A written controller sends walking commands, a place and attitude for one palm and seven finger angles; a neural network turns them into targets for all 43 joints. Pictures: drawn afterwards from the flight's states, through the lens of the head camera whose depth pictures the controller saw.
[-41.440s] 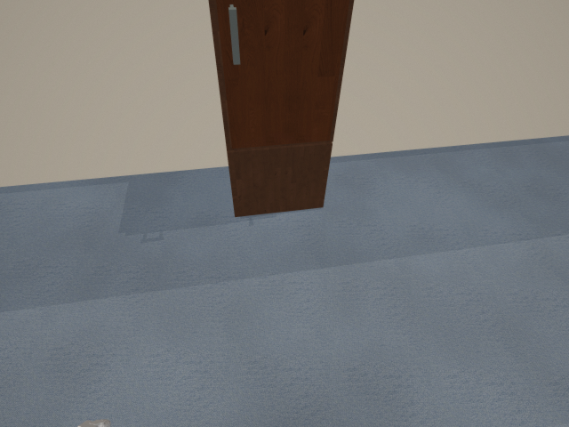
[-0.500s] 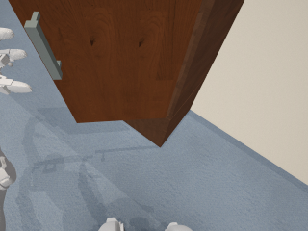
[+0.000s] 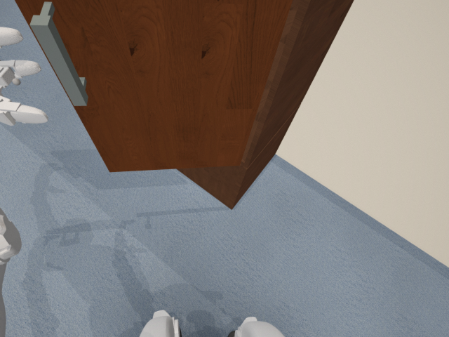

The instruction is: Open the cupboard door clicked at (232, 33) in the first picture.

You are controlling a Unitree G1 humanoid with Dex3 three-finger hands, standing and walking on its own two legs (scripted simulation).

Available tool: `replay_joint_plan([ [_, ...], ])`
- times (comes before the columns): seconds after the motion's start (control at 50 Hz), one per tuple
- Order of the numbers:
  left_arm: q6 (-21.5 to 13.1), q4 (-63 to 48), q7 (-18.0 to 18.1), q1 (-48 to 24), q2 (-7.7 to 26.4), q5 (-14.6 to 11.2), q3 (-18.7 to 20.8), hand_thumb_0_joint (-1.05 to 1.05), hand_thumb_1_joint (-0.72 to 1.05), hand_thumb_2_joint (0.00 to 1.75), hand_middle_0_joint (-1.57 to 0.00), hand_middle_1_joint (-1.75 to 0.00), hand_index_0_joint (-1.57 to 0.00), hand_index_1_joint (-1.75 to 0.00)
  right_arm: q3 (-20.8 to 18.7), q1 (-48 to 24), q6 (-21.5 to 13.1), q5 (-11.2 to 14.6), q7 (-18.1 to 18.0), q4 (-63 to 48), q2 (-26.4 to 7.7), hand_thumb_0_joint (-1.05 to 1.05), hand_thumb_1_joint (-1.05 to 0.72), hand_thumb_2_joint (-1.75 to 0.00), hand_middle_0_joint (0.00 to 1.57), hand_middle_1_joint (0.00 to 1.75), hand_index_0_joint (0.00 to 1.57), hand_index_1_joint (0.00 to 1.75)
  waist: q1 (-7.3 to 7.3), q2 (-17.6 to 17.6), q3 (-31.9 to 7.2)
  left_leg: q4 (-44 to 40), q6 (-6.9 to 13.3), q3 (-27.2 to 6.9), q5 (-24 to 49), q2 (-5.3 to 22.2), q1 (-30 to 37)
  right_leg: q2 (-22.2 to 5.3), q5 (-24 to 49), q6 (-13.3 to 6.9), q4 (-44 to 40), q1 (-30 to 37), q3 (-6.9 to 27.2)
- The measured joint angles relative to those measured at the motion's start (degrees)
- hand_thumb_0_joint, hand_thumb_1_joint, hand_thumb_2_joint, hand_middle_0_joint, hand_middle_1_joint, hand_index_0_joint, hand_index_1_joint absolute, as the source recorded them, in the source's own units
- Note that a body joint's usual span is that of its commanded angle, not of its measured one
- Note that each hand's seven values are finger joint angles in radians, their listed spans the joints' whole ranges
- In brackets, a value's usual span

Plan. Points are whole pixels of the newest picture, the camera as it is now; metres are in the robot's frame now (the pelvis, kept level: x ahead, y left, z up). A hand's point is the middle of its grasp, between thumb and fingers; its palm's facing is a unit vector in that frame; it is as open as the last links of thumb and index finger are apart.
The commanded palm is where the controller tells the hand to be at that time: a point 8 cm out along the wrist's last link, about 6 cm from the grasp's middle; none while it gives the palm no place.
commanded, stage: slide the fingers in behind the handle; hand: left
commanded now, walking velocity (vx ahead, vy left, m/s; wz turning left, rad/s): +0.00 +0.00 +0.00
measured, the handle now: (65, 58) +0.55 +0.23 +0.13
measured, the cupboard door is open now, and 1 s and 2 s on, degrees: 43 43 43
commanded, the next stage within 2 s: close the thumb around the handle in 1.60 s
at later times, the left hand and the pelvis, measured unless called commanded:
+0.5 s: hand (35, 82) +0.49 +0.26 +0.13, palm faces +0.04 -1.00 +0.01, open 14.0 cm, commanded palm +0.47 +0.30 +0.12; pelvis +0.01 +0.00 +0.00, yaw -1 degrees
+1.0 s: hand (65, 79) +0.50 +0.22 +0.13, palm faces +0.06 -1.00 +0.01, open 14.0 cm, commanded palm +0.48 +0.27 +0.12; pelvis +0.00 -0.01 +0.00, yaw +0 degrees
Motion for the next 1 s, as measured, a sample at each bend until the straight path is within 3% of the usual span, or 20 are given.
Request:
replay_joint_plan([
  [0.1, -0.11, -0.46, 0.31, 0.34, 0.60, 0.28, 1.06, -0.01, -0.50, 0.30, -0.30, -1.20, -0.30, -1.20, -0.14, 1.38, 0.16, -0.14, 0.14, 0.21, 0.08, 0.00, -0.91, -0.90, 0.20, 0.30, 0.21, 0.30, -0.60, 0.15, -0.02, 0.09, -0.01, 0.32, -0.05, 0.31, -0.42, 0.26, 0.17, -0.01, 0.01, -0.58, 0.38],
  [0.3, 0.22, -2.90, 1.22, 3.14, -1.98, -0.38, 1.13, -0.01, -0.50, 0.30, -0.30, -1.20, -0.30, -1.20, -0.57, 3.07, 0.89, -0.20, 0.80, 0.47, 0.39, 0.00, -0.91, -0.90, 0.20, 0.30, 0.21, 0.30, -0.35, 0.38, -0.69, -0.58, 0.11, 0.87, -0.30, 0.39, 0.98, 0.34, 0.23, 0.13, -0.79, 0.65, 0.97],
  [0.64, -0.83, -6.34, 5.94, 5.11, -9.31, -1.08, -2.88, -0.01, -0.50, 0.30, -0.30, -1.20, -0.30, -1.20, -1.05, -0.27, -0.16, -0.34, 1.66, 0.02, 1.02, 0.00, -0.91, -0.90, 0.20, 0.30, 0.21, 0.30, 1.42, 0.66, -1.35, -1.08, 0.04, 0.69, -0.23, -0.30, 3.37, -0.26, -0.24, 0.14, -0.63, 2.93, 0.76],
  [0.78, -1.07, -4.18, 8.10, 2.56, -9.95, -0.19, -4.36, -0.01, -0.50, 0.30, -0.30, -1.20, -0.30, -1.20, -0.76, -1.29, -1.14, -0.43, 1.54, 0.38, 1.00, 0.00, -0.91, -0.90, 0.20, 0.30, 0.21, 0.30, 1.05, 0.68, -0.64, -0.70, -0.19, 0.12, 0.15, -0.45, 2.66, -0.36, -0.38, -0.14, 0.23, 2.23, 0.21],
  [1.0, -1.49, -4.05, 9.12, 2.03, -9.58, -0.03, -2.91, -0.01, -0.50, 0.30, -0.30, -1.20, -0.30, -1.20, -1.17, 1.14, -1.14, -0.60, 1.83, 1.38, 0.72, 0.00, -0.91, -0.90, 0.20, 0.30, 0.21, 0.30, 0.11, 0.79, -0.56, -0.88, -0.65, 0.43, 0.24, 0.15, 2.14, 0.19, -0.34, -0.61, 0.50, 1.22, 0.62],
])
